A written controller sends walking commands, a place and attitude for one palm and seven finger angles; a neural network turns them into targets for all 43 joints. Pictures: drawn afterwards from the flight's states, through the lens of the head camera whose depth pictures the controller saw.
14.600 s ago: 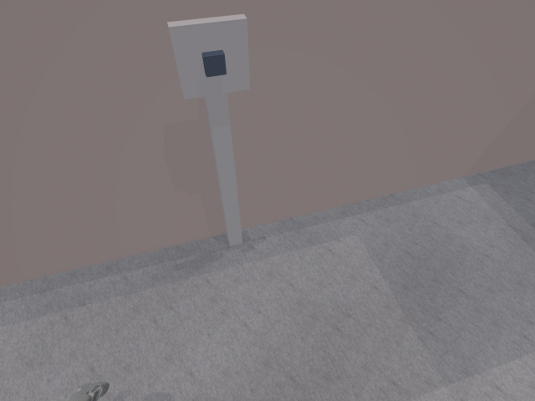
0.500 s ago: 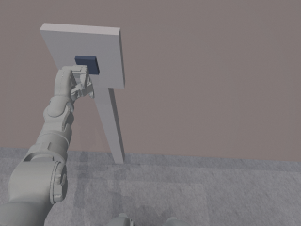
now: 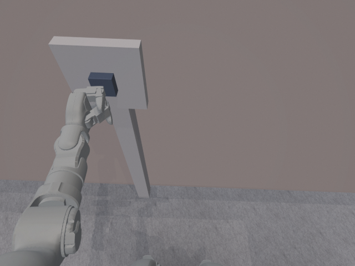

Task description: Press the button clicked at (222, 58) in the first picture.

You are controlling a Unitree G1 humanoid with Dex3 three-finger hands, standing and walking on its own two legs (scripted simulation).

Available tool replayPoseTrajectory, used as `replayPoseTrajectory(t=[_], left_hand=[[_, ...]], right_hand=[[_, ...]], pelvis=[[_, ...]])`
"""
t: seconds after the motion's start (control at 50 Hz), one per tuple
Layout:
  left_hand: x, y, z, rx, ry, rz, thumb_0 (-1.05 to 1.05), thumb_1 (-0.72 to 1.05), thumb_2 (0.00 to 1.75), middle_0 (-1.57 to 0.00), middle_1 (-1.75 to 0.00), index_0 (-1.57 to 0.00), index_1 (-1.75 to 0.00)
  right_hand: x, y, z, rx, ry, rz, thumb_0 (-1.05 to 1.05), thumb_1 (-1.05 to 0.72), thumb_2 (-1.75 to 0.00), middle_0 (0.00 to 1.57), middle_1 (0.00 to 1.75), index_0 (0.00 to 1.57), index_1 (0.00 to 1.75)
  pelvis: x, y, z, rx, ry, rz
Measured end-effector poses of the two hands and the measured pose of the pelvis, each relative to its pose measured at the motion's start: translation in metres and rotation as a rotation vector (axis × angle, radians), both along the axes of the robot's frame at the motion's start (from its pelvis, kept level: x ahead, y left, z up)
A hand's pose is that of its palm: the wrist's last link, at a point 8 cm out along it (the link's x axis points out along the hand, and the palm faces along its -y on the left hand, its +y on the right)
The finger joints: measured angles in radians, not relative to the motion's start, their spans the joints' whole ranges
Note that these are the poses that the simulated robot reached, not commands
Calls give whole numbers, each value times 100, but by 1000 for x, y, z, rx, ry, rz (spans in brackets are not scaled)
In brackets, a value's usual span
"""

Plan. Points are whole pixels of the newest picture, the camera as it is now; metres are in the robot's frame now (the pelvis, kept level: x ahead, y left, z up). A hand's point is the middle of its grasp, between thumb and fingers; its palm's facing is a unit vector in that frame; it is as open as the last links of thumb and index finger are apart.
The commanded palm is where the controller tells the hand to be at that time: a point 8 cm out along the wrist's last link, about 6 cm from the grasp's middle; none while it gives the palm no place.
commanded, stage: pull the fist back off the button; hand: left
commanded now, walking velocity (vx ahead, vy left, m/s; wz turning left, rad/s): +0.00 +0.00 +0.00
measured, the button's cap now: (104, 83) +0.49 +0.17 +0.13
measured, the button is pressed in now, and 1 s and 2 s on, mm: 1 0 0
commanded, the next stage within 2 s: draw the hand back to the body in 0.64 s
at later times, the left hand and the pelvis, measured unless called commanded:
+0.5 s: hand (101, 139) +0.36 +0.16 +0.10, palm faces -0.01 -1.00 -0.02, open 3.1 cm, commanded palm +0.34 +0.21 +0.10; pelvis +0.04 +0.00 +0.01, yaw -1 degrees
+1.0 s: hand (91, 143) +0.34 +0.17 +0.12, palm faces +0.00 -1.00 -0.04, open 3.1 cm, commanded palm +0.30 +0.23 +0.13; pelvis +0.04 -0.01 +0.02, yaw -1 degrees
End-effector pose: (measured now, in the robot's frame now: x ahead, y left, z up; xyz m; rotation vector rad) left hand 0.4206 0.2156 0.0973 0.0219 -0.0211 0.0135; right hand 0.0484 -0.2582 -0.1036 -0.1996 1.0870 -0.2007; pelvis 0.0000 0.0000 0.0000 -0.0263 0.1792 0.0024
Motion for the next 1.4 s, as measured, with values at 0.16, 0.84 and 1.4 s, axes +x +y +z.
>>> replayPoseTrajectory(t=[0.16,0.84,1.4], left_hand=[[-14,-10,-1,-3,-5,-48,2,90,90,-130,-150,-138,-150],[-79,-5,9,8,-1,-46,1,90,90,-130,-150,-130,-150],[-177,29,63,219,-22,183,1,90,90,-130,-150,-130,-150]], right_hand=[[43,5,10,25,-101,2,1,-91,-89,20,30,20,30],[126,12,34,46,-302,81,1,-91,-89,20,30,20,30],[165,27,74,37,-478,136,1,-91,-89,20,30,20,30]], pelvis=[[17,1,6,6,-23,-22],[33,-10,15,16,-81,-11],[34,-7,34,13,-199,-11]])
